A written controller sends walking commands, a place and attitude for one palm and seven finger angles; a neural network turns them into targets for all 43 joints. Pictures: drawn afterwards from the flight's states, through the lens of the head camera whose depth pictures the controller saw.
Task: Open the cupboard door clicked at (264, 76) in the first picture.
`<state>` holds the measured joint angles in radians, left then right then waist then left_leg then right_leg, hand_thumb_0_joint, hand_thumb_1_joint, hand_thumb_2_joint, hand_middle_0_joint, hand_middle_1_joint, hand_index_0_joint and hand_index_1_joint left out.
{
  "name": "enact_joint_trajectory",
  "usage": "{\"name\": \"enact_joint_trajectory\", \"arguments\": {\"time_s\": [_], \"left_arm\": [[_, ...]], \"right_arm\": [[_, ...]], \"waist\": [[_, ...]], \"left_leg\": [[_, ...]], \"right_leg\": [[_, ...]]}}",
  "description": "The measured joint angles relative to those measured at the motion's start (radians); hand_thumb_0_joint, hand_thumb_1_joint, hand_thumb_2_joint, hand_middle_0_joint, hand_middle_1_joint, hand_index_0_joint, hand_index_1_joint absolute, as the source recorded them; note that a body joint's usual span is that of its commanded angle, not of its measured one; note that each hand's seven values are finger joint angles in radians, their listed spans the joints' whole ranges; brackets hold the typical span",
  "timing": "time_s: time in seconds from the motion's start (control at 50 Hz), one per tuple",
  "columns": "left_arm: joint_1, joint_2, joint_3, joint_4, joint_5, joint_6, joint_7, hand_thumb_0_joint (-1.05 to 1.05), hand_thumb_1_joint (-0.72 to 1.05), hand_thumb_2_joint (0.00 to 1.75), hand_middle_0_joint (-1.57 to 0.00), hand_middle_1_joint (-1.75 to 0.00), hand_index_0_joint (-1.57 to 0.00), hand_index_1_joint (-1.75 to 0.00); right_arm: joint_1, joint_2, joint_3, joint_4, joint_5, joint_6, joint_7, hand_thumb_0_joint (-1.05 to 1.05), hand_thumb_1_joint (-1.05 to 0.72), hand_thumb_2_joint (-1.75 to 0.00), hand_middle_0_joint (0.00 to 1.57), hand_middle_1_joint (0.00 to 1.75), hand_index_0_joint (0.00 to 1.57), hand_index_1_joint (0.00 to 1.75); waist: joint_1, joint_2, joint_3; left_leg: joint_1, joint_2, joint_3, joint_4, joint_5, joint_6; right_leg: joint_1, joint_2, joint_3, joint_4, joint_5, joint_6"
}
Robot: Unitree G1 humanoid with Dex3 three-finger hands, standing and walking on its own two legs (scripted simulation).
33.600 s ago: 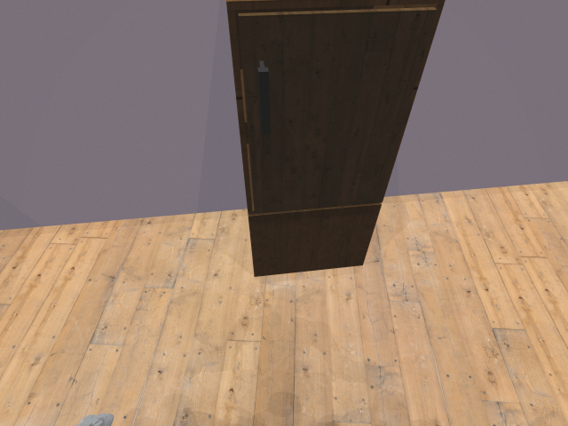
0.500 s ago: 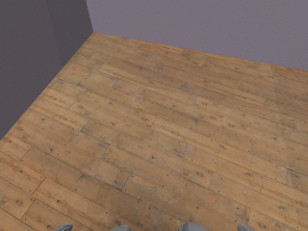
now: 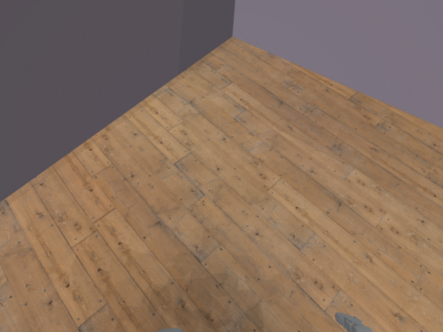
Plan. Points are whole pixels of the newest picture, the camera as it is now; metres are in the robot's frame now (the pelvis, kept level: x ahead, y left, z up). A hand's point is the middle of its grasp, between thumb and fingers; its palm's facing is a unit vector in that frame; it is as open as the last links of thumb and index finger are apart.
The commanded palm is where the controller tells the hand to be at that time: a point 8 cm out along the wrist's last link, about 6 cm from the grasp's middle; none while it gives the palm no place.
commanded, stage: turn to face it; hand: left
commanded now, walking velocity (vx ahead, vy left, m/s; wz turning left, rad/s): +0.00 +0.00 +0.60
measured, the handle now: out of the picture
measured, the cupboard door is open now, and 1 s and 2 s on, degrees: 37 37 37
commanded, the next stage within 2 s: none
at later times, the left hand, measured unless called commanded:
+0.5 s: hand out of the picture +0.06 +0.18 -0.14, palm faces +0.26 -0.93 -0.27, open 7.4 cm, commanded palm none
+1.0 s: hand out of the picture -0.01 +0.22 -0.15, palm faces +0.56 -0.79 -0.26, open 7.4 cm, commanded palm none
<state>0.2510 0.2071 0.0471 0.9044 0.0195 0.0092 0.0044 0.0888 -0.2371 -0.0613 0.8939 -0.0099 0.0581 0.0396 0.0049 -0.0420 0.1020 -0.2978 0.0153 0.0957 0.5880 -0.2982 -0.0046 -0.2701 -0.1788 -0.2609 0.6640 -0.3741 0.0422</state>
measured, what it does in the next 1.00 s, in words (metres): steps on the spot, turning left: right foot, then left foot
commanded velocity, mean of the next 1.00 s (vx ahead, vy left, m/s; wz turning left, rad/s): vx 0.00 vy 0.00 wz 0.60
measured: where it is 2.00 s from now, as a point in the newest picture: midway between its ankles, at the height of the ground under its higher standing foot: outside the picture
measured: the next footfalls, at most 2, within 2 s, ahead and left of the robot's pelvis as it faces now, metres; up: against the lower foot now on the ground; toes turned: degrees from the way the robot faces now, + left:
right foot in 0.38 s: +0.07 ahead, -0.15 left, +0.00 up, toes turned +9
left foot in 0.70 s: +0.01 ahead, +0.10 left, +0.00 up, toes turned +30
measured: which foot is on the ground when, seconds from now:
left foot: down 0.00-0.36, up 0.38-0.68, down 0.70-1.00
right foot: down 0.00-0.00, up 0.02-0.36, down 0.38-0.70, up 0.72-1.00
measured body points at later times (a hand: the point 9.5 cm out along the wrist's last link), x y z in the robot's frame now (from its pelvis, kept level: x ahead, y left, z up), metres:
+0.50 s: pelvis +0.01 -0.04 +0.01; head +0.07 -0.04 +0.46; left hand +0.05 +0.23 -0.12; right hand +0.14 -0.28 -0.14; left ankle -0.04 +0.08 -0.65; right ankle +0.03 -0.16 -0.72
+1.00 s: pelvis +0.02 -0.02 +0.01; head +0.06 +0.02 +0.46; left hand -0.04 +0.26 -0.13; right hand +0.22 -0.19 -0.13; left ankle -0.03 +0.08 -0.72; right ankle +0.09 -0.16 -0.68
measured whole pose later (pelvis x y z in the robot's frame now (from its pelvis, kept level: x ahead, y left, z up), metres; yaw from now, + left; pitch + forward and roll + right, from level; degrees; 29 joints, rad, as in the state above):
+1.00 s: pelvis +0.02 -0.02 +0.01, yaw +34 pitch +2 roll -1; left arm 0.13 0.26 0.07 0.89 0.01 0.05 0.00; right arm 0.17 -0.21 -0.06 0.91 -0.03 0.04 0.01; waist -0.01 0.00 0.09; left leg -0.31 -0.02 -0.07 0.52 -0.24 0.02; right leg -0.43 -0.06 -0.02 0.89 -0.43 0.08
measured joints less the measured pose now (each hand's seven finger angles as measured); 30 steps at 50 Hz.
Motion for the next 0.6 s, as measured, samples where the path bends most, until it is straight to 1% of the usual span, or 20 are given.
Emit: {"name": "enact_joint_trajectory", "arguments": {"time_s": [0.02, 0.04, 0.06, 0.1, 0.12, 0.16, 0.22, 0.3, 0.34, 0.36, 0.38, 0.42, 0.46, 0.48, 0.5, 0.52, 0.56, 0.6], "left_arm": [[-0.006, 0.012, 0.004, 0.007, -0.004, 0.01, -0.001, 0.0, 0.9, 0.9, -0.21, -0.3, -0.21, -0.3], [-0.016, 0.025, 0.008, 0.013, -0.003, 0.026, 0.002, 0.0, 0.9, 0.9, -0.21, -0.3, -0.21, -0.3], [-0.026, 0.035, 0.013, 0.021, -0.003, 0.038, 0.005, 0.0, 0.9, 0.9, -0.21, -0.3, -0.21, -0.3], [-0.047, 0.048, 0.021, 0.032, -0.004, 0.052, 0.008, 0.0, 0.91, 0.9, -0.2, -0.3, -0.2, -0.3], [-0.057, 0.052, 0.024, 0.032, -0.004, 0.054, 0.007, 0.01, 0.91, 0.9, -0.2, -0.3, -0.2, -0.3], [-0.071, 0.056, 0.027, 0.023, -0.004, 0.052, 0.003, 0.01, 0.91, 0.9, -0.2, -0.3, -0.2, -0.3], [-0.091, 0.057, 0.028, 0.004, -0.005, 0.047, 0.0, 0.01, 0.91, 0.9, -0.2, -0.3, -0.2, -0.3], [-0.116, 0.051, 0.023, -0.021, -0.008, 0.037, -0.001, 0.0, 0.91, 0.9, -0.2, -0.3, -0.2, -0.3], [-0.122, 0.045, 0.019, -0.033, -0.01, 0.026, -0.001, 0.0, 0.91, 0.9, -0.2, -0.3, -0.2, -0.3], [-0.119, 0.046, 0.016, -0.043, -0.009, 0.017, 0.0, 0.0, 0.91, 0.9, -0.2, -0.3, -0.2, -0.3], [-0.116, 0.043, 0.015, -0.049, -0.005, 0.004, 0.003, 0.0, 0.91, 0.9, -0.2, -0.3, -0.2, -0.3], [-0.12, 0.02, 0.005, -0.048, 0.0, -0.006, 0.01, 0.0, 0.91, 0.9, -0.2, -0.3, -0.2, -0.3], [-0.109, 0.0, -0.004, -0.048, 0.001, -0.005, 0.015, 0.0, 0.91, 0.9, -0.2, -0.3, -0.2, -0.3], [-0.102, -0.006, -0.007, -0.045, 0.001, -0.004, 0.016, 0.0, 0.91, 0.9, -0.2, -0.3, -0.2, -0.3], [-0.094, -0.011, -0.009, -0.042, 0.002, -0.002, 0.017, 0.0, 0.91, 0.9, -0.2, -0.3, -0.2, -0.3], [-0.088, -0.015, -0.012, -0.038, 0.003, -0.002, 0.016, 0.0, 0.9, 0.9, -0.2, -0.3, -0.2, -0.3], [-0.077, -0.019, -0.016, -0.031, 0.005, -0.002, 0.013, 0.0, 0.9, 0.9, -0.2, -0.3, -0.2, -0.3], [-0.067, -0.019, -0.018, -0.025, 0.006, -0.003, 0.01, 0.0, 0.9, 0.9, -0.2, -0.3, -0.21, -0.3]], "right_arm": [[-0.004, 0.005, -0.002, -0.004, -0.002, -0.009, -0.003, 0.0, -0.91, -0.9, 0.2, 0.3, 0.2, 0.3], [-0.006, 0.011, 0.0, -0.006, -0.003, -0.016, -0.007, 0.0, -0.91, -0.9, 0.2, 0.3, 0.2, 0.3], [-0.004, 0.016, 0.003, -0.007, -0.004, -0.021, -0.012, 0.0, -0.91, -0.9, 0.2, 0.3, 0.2, 0.3], [0.009, 0.023, 0.006, -0.007, -0.007, -0.026, -0.024, 0.0, -0.91, -0.9, 0.2, 0.3, 0.2, 0.3], [0.016, 0.025, 0.008, -0.005, -0.008, -0.026, -0.029, 0.0, -0.91, -0.9, 0.2, 0.3, 0.2, 0.3], [0.032, 0.026, 0.01, 0.003, -0.009, -0.025, -0.033, 0.0, -0.91, -0.9, 0.21, 0.3, 0.2, 0.3], [0.054, 0.025, 0.01, 0.015, -0.012, -0.021, -0.033, 0.0, -0.91, -0.9, 0.21, 0.3, 0.2, 0.3], [0.081, 0.021, 0.004, 0.026, -0.015, -0.009, -0.03, 0.0, -0.91, -0.9, 0.21, 0.3, 0.2, 0.3], [0.093, 0.016, -0.002, 0.03, -0.013, -0.002, -0.029, 0.0, -0.9, -0.9, 0.21, 0.3, 0.2, 0.3], [0.103, 0.015, -0.006, 0.03, -0.01, 0.001, -0.029, 0.0, -0.9, -0.9, 0.21, 0.3, 0.2, 0.3], [0.106, 0.013, -0.01, 0.031, -0.005, 0.005, -0.028, 0.0, -0.9, -0.9, 0.21, 0.3, 0.2, 0.3], [0.098, -0.005, -0.022, 0.039, -0.004, 0.017, -0.025, 0.0, -0.91, -0.9, 0.21, 0.3, 0.2, 0.3], [0.089, -0.015, -0.028, 0.046, -0.005, 0.027, -0.021, 0.01, -0.91, -0.9, 0.21, 0.3, 0.2, 0.3], [0.085, -0.017, -0.029, 0.049, -0.005, 0.03, -0.018, 0.01, -0.91, -0.9, 0.2, 0.3, 0.2, 0.3], [0.081, -0.016, -0.028, 0.049, -0.005, 0.031, -0.015, 0.01, -0.91, -0.9, 0.2, 0.3, 0.2, 0.3], [0.077, -0.014, -0.026, 0.049, -0.004, 0.032, -0.012, 0.01, -0.91, -0.9, 0.2, 0.3, 0.2, 0.3], [0.068, -0.008, -0.022, 0.047, -0.002, 0.032, -0.007, 0.01, -0.91, -0.9, 0.2, 0.3, 0.2, 0.3], [0.056, -0.003, -0.018, 0.044, 0.0, 0.03, -0.003, 0.01, -0.91, -0.9, 0.2, 0.3, 0.2, 0.3]], "waist": [[-0.001, -0.01, 0.002], [0.003, -0.02, 0.008], [0.005, -0.024, 0.01], [0.005, -0.019, 0.007], [0.006, -0.015, 0.005], [0.007, -0.003, 0.0], [0.001, 0.016, -0.008], [-0.018, 0.043, -0.014], [-0.027, 0.058, -0.018], [-0.029, 0.056, -0.026], [-0.026, 0.051, -0.03], [-0.034, 0.075, -0.012], [-0.038, 0.077, -0.002], [-0.041, 0.073, 0.0], [-0.043, 0.065, 0.002], [-0.044, 0.055, 0.004], [-0.043, 0.035, 0.008], [-0.036, 0.018, 0.013]], "left_leg": [[-0.015, -0.009, -0.007, 0.019, -0.001, 0.03], [-0.025, -0.015, -0.013, 0.045, -0.018, 0.044], [-0.028, -0.018, -0.021, 0.055, -0.029, 0.048], [-0.02, -0.019, -0.044, 0.037, -0.027, 0.044], [-0.011, -0.019, -0.054, 0.018, -0.016, 0.038], [0.004, -0.021, -0.074, -0.019, 0.007, 0.035], [0.016, -0.021, -0.105, -0.054, 0.029, 0.031], [0.005, -0.024, -0.154, -0.05, 0.034, 0.013], [-0.014, -0.028, -0.181, -0.024, 0.024, 0.0], [-0.03, -0.039, -0.191, 0.0, 0.014, -0.007], [-0.057, -0.049, -0.19, 0.053, -0.036, -0.013], [-0.127, -0.053, -0.181, 0.259, -0.17, -0.019], [-0.183, -0.047, -0.145, 0.456, -0.191, -0.031], [-0.198, -0.039, -0.126, 0.512, -0.182, -0.038], [-0.203, -0.03, -0.107, 0.533, -0.174, -0.046], [-0.199, -0.021, -0.091, 0.524, -0.17, -0.051], [-0.176, -0.008, -0.064, 0.453, -0.166, -0.059], [-0.143, 0.0, -0.043, 0.355, -0.167, -0.06]], "right_leg": [[-0.037, -0.005, 0.029, 0.091, -0.069, 0.016], [-0.079, 0.004, 0.076, 0.194, -0.128, 0.026], [-0.118, 0.02, 0.116, 0.286, -0.156, 0.034], [-0.179, 0.049, 0.171, 0.41, -0.138, 0.044], [-0.2, 0.058, 0.189, 0.439, -0.113, 0.047], [-0.22, 0.071, 0.214, 0.441, -0.075, 0.05], [-0.21, 0.086, 0.233, 0.352, -0.054, 0.05], [-0.143, 0.116, 0.236, 0.167, -0.048, 0.04], [-0.082, 0.137, 0.228, 0.038, 0.004, 0.033], [-0.039, 0.137, 0.225, -0.057, 0.045, 0.025], [-0.026, 0.128, 0.226, -0.096, 0.072, 0.002], [-0.027, 0.121, 0.195, -0.063, 0.057, -0.026], [-0.005, 0.104, 0.171, -0.074, 0.05, -0.032], [0.009, 0.096, 0.16, -0.088, 0.053, -0.031], [0.021, 0.086, 0.15, -0.103, 0.058, -0.03], [0.033, 0.076, 0.14, -0.117, 0.063, -0.028], [0.05, 0.057, 0.118, -0.136, 0.068, -0.023], [0.057, 0.041, 0.094, -0.136, 0.064, -0.016]]}}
